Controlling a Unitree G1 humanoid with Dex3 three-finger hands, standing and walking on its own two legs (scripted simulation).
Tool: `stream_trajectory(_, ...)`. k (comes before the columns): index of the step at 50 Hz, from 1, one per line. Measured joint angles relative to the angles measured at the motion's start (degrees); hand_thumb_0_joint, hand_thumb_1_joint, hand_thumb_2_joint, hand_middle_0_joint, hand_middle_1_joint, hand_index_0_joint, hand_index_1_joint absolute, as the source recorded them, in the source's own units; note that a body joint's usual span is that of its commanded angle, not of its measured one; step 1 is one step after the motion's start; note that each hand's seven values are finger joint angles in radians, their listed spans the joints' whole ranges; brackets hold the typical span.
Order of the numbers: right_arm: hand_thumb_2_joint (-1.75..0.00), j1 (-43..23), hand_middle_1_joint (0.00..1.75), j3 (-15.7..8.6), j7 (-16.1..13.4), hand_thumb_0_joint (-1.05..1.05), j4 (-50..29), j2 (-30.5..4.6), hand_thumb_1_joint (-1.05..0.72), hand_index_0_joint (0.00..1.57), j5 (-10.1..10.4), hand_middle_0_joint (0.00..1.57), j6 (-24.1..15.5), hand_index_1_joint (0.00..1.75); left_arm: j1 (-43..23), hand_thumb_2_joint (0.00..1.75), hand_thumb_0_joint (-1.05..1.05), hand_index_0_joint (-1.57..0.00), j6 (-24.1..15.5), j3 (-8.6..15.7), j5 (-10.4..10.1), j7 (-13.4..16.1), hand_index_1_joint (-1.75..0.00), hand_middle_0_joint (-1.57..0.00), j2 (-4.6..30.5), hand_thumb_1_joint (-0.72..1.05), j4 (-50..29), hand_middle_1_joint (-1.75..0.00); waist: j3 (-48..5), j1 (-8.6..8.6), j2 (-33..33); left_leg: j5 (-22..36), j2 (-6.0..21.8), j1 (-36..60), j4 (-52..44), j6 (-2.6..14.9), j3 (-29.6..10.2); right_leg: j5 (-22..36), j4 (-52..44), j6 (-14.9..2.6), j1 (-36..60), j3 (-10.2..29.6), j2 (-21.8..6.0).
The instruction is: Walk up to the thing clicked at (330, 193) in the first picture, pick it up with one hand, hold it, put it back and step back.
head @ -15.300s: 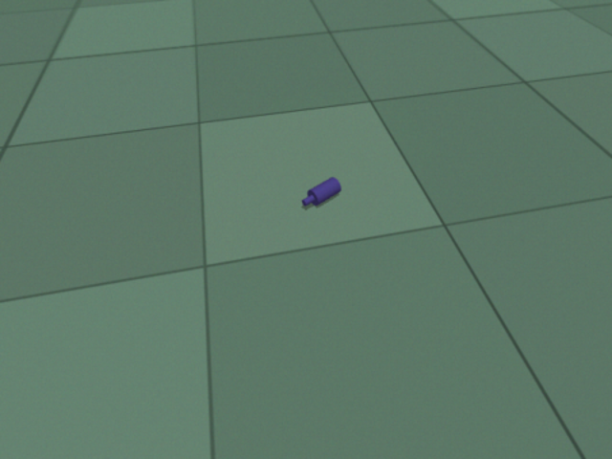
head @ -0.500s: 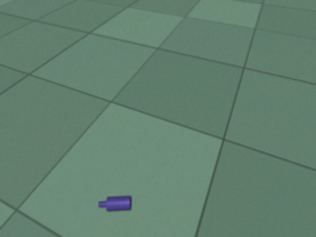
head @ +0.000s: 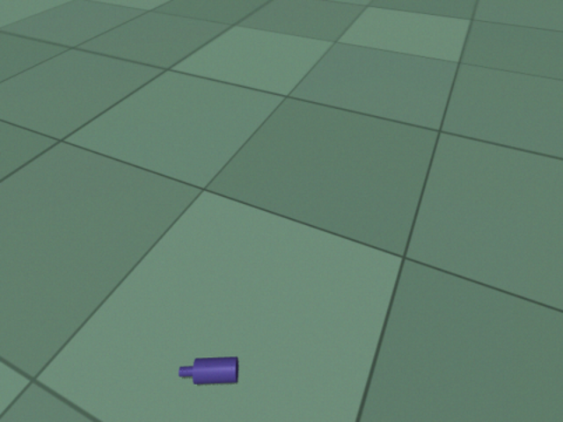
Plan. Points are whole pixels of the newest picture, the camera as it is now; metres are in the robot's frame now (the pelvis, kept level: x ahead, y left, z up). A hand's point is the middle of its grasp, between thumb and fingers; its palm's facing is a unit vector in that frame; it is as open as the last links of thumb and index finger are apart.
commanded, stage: walk up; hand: left
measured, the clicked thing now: (208, 370) +0.44 +0.28 -0.74
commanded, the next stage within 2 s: none
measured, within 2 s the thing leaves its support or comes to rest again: neither
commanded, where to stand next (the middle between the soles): +0.09 +0.03 m, yaw +0 degrees
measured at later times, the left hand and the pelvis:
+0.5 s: hand out of the picture +0.15 +0.31 -0.17, palm faces -0.02 -0.94 -0.35, open 7.3 cm; pelvis +0.07 +0.05 -0.01, yaw -1 degrees
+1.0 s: hand (139, 399) +0.20 +0.26 -0.15, palm faces -0.01 -0.95 -0.31, open 7.3 cm; pelvis +0.08 +0.02 +0.00, yaw +0 degrees
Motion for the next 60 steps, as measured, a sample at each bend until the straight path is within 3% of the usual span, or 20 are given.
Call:
stream_trajectory(3,-0.9,2.18,0.3,-0.91,0.35,0.0,-1.05,-1.04,-0.9,0.21,-0.46,0.2,0.37,0.3,1.8,0.9,0.01,-0.21,-0.21,0.94,0.4,0.0,-0.3,-0.2,-0.07,0.91,-1.42,-0.3,-0.38,0.7,0.53,-3.85,0.14,-3.73,8.22,0.08,0.07,-0.86,0.31,0.03,0.46,-0.33,-0.21)
stream_trajectory(6,-0.9,3.13,0.3,-1.44,0.57,0.0,-2.21,-1.54,-0.9,0.21,-0.56,0.2,-0.12,0.3,3.08,0.9,0.01,-0.21,-0.17,1.39,0.53,-0.09,-0.3,-0.2,0.52,0.91,-2.71,-0.3,1.2,0.99,0.65,-3.68,1.09,-5.1,6.32,0.25,-0.18,-1.58,0.6,1.5,1.19,-0.54,-0.59)
stream_trajectory(8,-0.9,3.29,0.3,-1.78,0.39,0.0,-2.8,-1.15,-0.9,0.2,-0.57,0.2,-0.98,0.3,3.55,0.9,0.01,-0.21,0.56,1.39,0.12,-0.16,-0.3,-0.2,1.44,0.91,-2.99,-0.3,2.66,0.86,-0.62,6.47,0.6,-3.5,1.56,-0.21,0.78,-3.64,3.5,2.66,0.89,-0.15,-1.86)
stream_trajectory(10,-0.9,3.16,0.3,-2.05,-0.07,0.0,-3.25,0.08,-0.9,0.2,-0.79,0.2,-1.71,0.3,3.5,0.9,0.01,-0.21,1.8,1.34,-0.57,0.18,-0.3,-0.2,2.2,0.91,-2.68,-0.3,3.51,0.77,-2.68,7.66,-0.82,-2.06,0.06,0.21,2.12,-7.16,10.68,1.74,-2.04,1.45,-2.88)
stream_trajectory(13,-0.9,3.69,0.3,-1.72,-0.31,0.0,-4.32,1.35,-0.9,0.21,-0.51,0.2,-2.02,0.3,3.02,0.9,0.01,-0.21,2.84,0.96,-1.09,0.41,-0.3,-0.2,2.69,0.91,-2.73,-0.3,3.72,-0.44,-2.89,6.89,-0.83,-0.49,-2.29,1.05,1.44,-13.71,21.53,0.34,-7.03,3.29,-0.22)
stream_trajectory(16,-0.9,3.78,0.3,-1.1,-0.88,0.0,-5.16,2.14,-0.9,0.21,-0.16,0.2,-2.27,0.3,2.29,0.9,0.01,-0.21,2.54,0.84,-1.51,0.59,-0.3,-0.2,3.09,0.91,-3.57,-0.3,4.53,-0.18,-3.44,7.27,-1.04,1.72,-4.82,1.36,1.9,-13.36,25.81,-0.31,-10.5,4.31,0.36)
stream_trajectory(23,-0.9,1.47,0.3,-0.4,-1.93,0.0,-7.01,2.13,-0.9,0.21,0.86,0.21,-1.72,0.3,-0.77,0.9,0.01,-0.21,2.88,0.4,-1.59,1.08,-0.3,-0.2,2.34,0.91,-3.95,-0.3,6.76,-0.34,-3.3,4.15,-2.1,3.66,-2.36,1.59,3.23,-6.91,17.35,0.13,-11.39,2.65,-1.67)
stream_trajectory(26,-0.9,0.27,0.3,-0.24,-2.1,0.0,-7.54,1.77,-0.9,0.21,1.59,0.21,-0.95,0.3,-1.74,0.9,0.01,-0.21,2.89,0.38,-1.41,1.0,-0.3,-0.2,1.87,0.91,-3.73,-0.3,6.73,-0.44,-3.05,1.24,-2.58,3.02,1.53,1.21,3.9,0.08,11.01,-0.31,-8.83,1.41,-2.12)
stream_trajectory(27,-0.9,-0.39,0.3,-0.26,-2.17,0.0,-7.37,1.44,-0.9,0.21,1.95,0.21,-0.62,0.3,-2.28,0.9,0.01,-0.21,2.84,0.45,-1.31,1.07,-0.3,-0.2,1.29,0.91,-3.39,-0.3,6.94,-0.5,-2.08,0.28,-2.05,2.9,2.89,0.94,3.8,0.77,10.48,0.53,-8.19,1.15,-1.66)
stream_trajectory(30,-0.9,-1.45,0.3,-0.28,-2.46,0.0,-7.05,1.02,-0.9,0.21,2.56,0.21,0.06,0.3,-3.65,0.9,0.01,-0.21,2.76,-0.08,-1.3,0.75,-0.3,-0.2,-0.12,0.91,-3.37,-0.3,6.23,-1.25,0.31,-0.38,-0.98,2.38,3.7,0.26,2.42,-0.19,10.02,1.21,-7.73,-0.34,-0.86)
stream_trajectory(34,-0.9,-2.31,0.3,0.28,-2.12,0.0,-5.41,1.47,-0.9,0.21,2.06,0.2,-0.31,0.3,-5.73,0.9,0.01,-0.21,2.68,-0.64,-1.58,0.48,-0.3,-0.2,-0.5,0.91,-3.97,-0.3,5.17,-0.7,-0.66,1.78,-2.03,3.74,-0.67,-0.01,2.54,-0.22,9.36,1.18,-7.98,-0.09,-1.81)
stream_trajectory(43,-0.9,-3.99,0.3,1.04,-1.67,0.0,-2.43,1.19,-0.9,0.21,1.66,0.21,-0.93,0.3,-8.77,0.9,0.01,-0.21,2.09,-0.65,-1.69,0.34,-0.3,-0.2,-0.64,0.91,-2.37,-0.3,4.22,-0.85,-1.97,5.52,-1.02,6.33,-7.3,-0.95,2.3,3.33,2.92,0.46,-5.44,-0.49,-0.72)
stream_trajectory(60,-0.9,-3.54,0.3,0.74,-1.21,0.0,0.19,0.68,-0.9,0.21,0.96,0.2,-0.53,0.3,-5.17,0.9,0.01,-0.21,2.01,0.41,-0.98,-0.14,-0.3,-0.2,-0.97,0.91,2.33,-0.3,2.68,-0.22,-1.01,8.23,0.58,6.71,-10.36,-2.22,1.97,7.02,-2.2,-0.77,-4.09,-1.02,0.88)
